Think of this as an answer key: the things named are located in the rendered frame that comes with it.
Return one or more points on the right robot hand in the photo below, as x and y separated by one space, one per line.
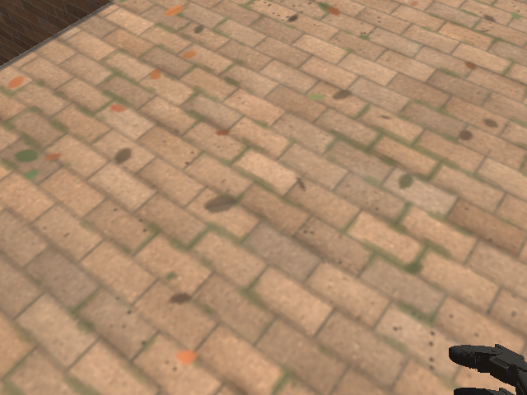
502 363

